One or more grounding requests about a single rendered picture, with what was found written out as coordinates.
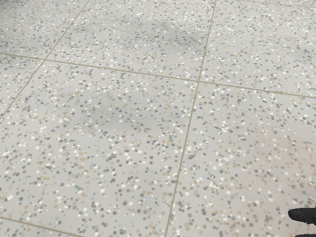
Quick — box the robot right hand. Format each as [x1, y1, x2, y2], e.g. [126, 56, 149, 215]
[288, 206, 316, 237]

